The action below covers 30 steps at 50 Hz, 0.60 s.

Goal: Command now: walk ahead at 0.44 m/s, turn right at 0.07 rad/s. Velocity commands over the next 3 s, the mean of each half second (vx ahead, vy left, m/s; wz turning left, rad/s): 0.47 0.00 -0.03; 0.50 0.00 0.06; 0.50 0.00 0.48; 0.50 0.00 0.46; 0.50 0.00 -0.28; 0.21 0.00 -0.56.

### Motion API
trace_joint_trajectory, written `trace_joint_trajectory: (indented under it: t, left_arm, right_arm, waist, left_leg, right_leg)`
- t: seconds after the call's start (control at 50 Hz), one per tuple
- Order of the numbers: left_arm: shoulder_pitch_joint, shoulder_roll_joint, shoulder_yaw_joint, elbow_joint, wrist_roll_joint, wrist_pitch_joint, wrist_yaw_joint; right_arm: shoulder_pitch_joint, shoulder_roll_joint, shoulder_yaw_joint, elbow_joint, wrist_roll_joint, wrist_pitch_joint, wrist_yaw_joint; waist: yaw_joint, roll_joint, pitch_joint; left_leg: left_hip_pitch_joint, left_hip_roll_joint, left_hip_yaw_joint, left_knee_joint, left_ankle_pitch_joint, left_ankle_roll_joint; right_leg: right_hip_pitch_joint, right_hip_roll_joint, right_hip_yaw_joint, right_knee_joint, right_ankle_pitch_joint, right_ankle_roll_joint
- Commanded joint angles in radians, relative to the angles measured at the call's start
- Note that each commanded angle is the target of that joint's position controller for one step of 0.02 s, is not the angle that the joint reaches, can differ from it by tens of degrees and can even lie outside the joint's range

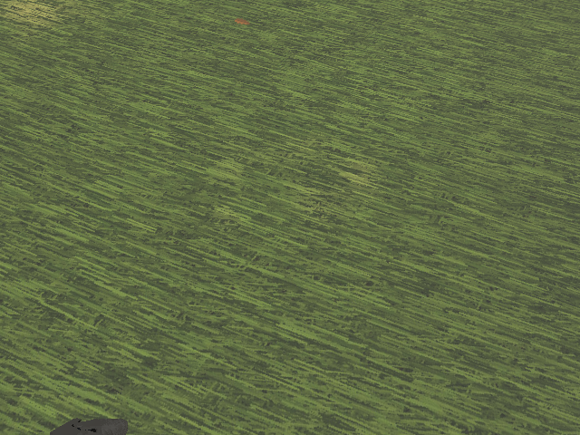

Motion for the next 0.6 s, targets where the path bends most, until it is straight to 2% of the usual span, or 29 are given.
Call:
trace_joint_trajectory:
  t: [0.02,0.04,0.06,0.08,0.1,0.12,0.14,0.16,0.18,0.2,0.22,0.28,0.32,0.38,0.42,0.46,0.52,0.54,0.56,0.58,0.6]
  left_arm:
    - [-0.105,0.087,0.023,-0.106,-0.009,-0.029,-0.012]
    - [-0.035,0.107,0.036,-0.087,-0.006,-0.028,-0.008]
    - [0.091,0.146,0.058,-0.047,-0.003,-0.024,0.001]
    - [0.262,0.192,0.077,-0.017,0.003,-0.018,0.013]
    - [0.358,0.306,0.096,0.0,0.028,-0.014,0.016]
    - [0.36,0.223,0.073,0.002,0.021,-0.017,0.012]
    - [0.287,0.178,0.054,0.005,0.017,-0.017,0.012]
    - [0.235,0.151,0.044,-0.001,0.017,-0.016,0.012]
    - [0.188,0.13,0.037,0.001,0.022,-0.017,0.008]
    - [0.155,0.111,0.031,-0.002,0.03,-0.022,0.007]
    - [0.135,0.108,0.031,-0.001,0.03,-0.026,0.007]
    - [0.136,0.121,0.036,0.029,0.019,-0.046,0.01]
    - [0.155,0.13,0.038,0.05,0.018,-0.047,0.016]
    - [0.192,0.152,0.042,0.076,0.013,-0.037,0.026]
    - [0.239,0.173,0.046,0.1,0.006,-0.032,0.029]
    - [0.274,0.18,0.049,0.123,0.0,-0.024,0.03]
    - [0.291,0.191,0.054,0.148,-0.003,-0.006,0.036]
    - [0.286,0.2,0.056,0.151,-0.001,0.0,0.039]
    - [0.274,0.209,0.058,0.151,0.001,0.005,0.041]
    - [0.265,0.197,0.052,0.15,0.006,0.012,0.044]
    - [0.274,0.156,0.032,0.13,0.026,0.012,0.049]
  right_arm:
    - [-0.022,-0.214,-0.051,-0.047,0.013,-0.003,-0.002]
    - [-0.039,-0.219,-0.051,-0.048,0.015,0.0,-0.004]
    - [-0.033,-0.198,-0.044,-0.046,0.012,0.0,-0.005]
    - [-0.041,-0.153,-0.025,-0.065,-0.007,-0.004,-0.007]
    - [0.032,-0.043,0.01,-0.113,-0.014,-0.021,-0.009]
    - [-0.009,-0.116,-0.006,-0.105,0.002,-0.041,-0.008]
    - [-0.078,-0.171,-0.024,-0.126,0.027,-0.049,0.001]
    - [-0.129,-0.161,-0.018,-0.132,0.022,-0.052,0.003]
    - [-0.155,-0.146,-0.018,-0.135,0.002,-0.051,0.005]
    - [-0.144,-0.14,-0.022,-0.129,-0.006,-0.042,0.007]
    - [-0.124,-0.124,-0.019,-0.12,-0.005,-0.033,0.011]
    - [-0.146,-0.095,-0.012,-0.12,-0.016,-0.012,0.008]
    - [-0.223,-0.085,-0.006,-0.144,-0.022,-0.013,0.007]
    - [-0.34,-0.06,0.007,-0.17,-0.017,-0.028,0.021]
    - [-0.412,-0.058,0.011,-0.191,-0.01,-0.036,0.032]
    - [-0.46,-0.067,0.009,-0.212,-0.005,-0.04,0.043]
    - [-0.472,-0.088,0.0,-0.23,-0.007,-0.043,0.057]
    - [-0.445,-0.101,-0.005,-0.226,-0.009,-0.043,0.057]
    - [-0.381,-0.122,-0.017,-0.213,-0.011,-0.043,0.053]
    - [-0.239,-0.16,-0.039,-0.175,-0.012,-0.04,0.044]
    - [-0.062,-0.22,-0.058,-0.141,-0.019,-0.035,0.032]
  waist:
    - [0.046,0.184,0.063]
    - [0.098,0.177,0.023]
    - [0.161,0.144,-0.062]
    - [0.243,0.091,-0.195]
    - [0.215,-0.211,-0.34]
    - [0.233,-0.213,-0.351]
    - [0.212,-0.164,-0.196]
    - [0.19,-0.091,-0.117]
    - [0.162,-0.049,-0.055]
    - [0.128,-0.064,-0.035]
    - [0.108,-0.078,-0.03]
    - [0.084,-0.049,0.008]
    - [0.102,-0.028,0.038]
    - [0.144,-0.024,0.059]
    - [0.174,-0.017,0.07]
    - [0.184,-0.016,0.081]
    - [0.166,-0.027,0.068]
    - [0.147,-0.04,0.046]
    - [0.107,-0.056,-0.003]
    - [0.032,-0.046,-0.097]
    - [-0.035,0.015,-0.246]
  left_leg:
    - [-0.072,0.24,-0.149,-0.062,0.344,0.176]
    - [-0.077,0.226,-0.115,0.019,0.508,0.156]
    - [-0.106,0.179,-0.059,0.183,0.657,0.13]
    - [-0.263,0.137,-0.019,0.437,0.549,0.092]
    - [-0.623,-0.024,0.031,0.84,0.042,0.017]
    - [-0.732,-0.032,-0.102,0.984,-0.201,0.02]
    - [-0.815,0.027,-0.09,1.028,-0.14,0.034]
    - [-0.796,0.07,-0.063,0.999,-0.058,0.043]
    - [-0.774,0.095,-0.052,0.942,0.004,0.039]
    - [-0.72,0.12,-0.058,0.904,0.05,0.036]
    - [-0.682,0.124,-0.054,0.886,0.078,0.028]
    - [-0.69,0.126,-0.037,0.8,0.145,-0.005]
    - [-0.721,0.126,-0.034,0.671,0.244,-0.019]
    - [-0.672,0.093,-0.005,0.453,0.405,-0.014]
    - [-0.645,0.071,0.01,0.366,0.453,-0.006]
    - [-0.658,0.061,0.001,0.309,0.444,0.013]
    - [-0.646,0.041,0.003,0.252,0.343,0.052]
    - [-0.595,0.022,0.018,0.245,0.299,0.066]
    - [-0.493,-0.011,0.048,0.236,0.268,0.087]
    - [-0.294,-0.039,0.077,0.221,0.284,0.118]
    - [0.022,0.093,-0.059,0.28,0.344,0.172]
  right_leg:
    - [0.096,0.038,-0.04,-0.09,-0.001,-0.042]
    - [0.211,0.06,-0.056,-0.13,0.013,-0.068]
    - [0.397,0.077,-0.066,-0.156,0.016,-0.098]
    - [0.672,-0.036,0.05,-0.126,-0.011,-0.147]
    - [0.97,-0.318,0.544,-0.214,-0.234,-0.296]
    - [0.929,-0.345,0.746,-0.345,-0.334,-0.32]
    - [0.822,-0.32,0.6,-0.35,-0.32,-0.286]
    - [0.701,-0.271,0.472,-0.357,-0.23,-0.265]
    - [0.594,-0.228,0.391,-0.385,-0.14,-0.257]
    - [0.518,-0.194,0.33,-0.414,-0.065,-0.248]
    - [0.471,-0.18,0.295,-0.442,-0.024,-0.253]
    - [0.405,-0.168,0.203,-0.492,0.098,-0.269]
    - [0.407,-0.154,0.153,-0.505,0.144,-0.262]
    - [0.406,-0.126,0.084,-0.508,0.157,-0.229]
    - [0.434,-0.142,0.08,-0.503,0.13,-0.224]
    - [0.503,-0.173,0.089,-0.479,0.136,-0.218]
    - [0.614,-0.211,0.099,-0.409,0.238,-0.193]
    - [0.636,-0.211,0.095,-0.367,0.345,-0.182]
    - [0.646,-0.195,0.08,-0.28,0.519,-0.168]
    - [0.609,-0.148,0.041,-0.104,0.639,-0.142]
    - [0.42,-0.099,0.01,0.175,0.437,-0.107]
